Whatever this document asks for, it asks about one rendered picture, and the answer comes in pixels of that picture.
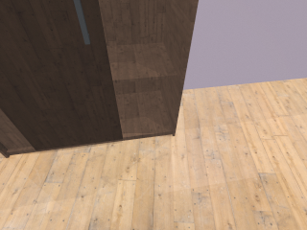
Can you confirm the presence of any handle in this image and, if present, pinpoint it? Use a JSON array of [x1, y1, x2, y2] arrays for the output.
[[73, 0, 90, 45]]

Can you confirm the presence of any wardrobe door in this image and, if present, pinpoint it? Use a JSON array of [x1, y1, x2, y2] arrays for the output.
[[0, 108, 32, 150], [0, 0, 123, 150]]

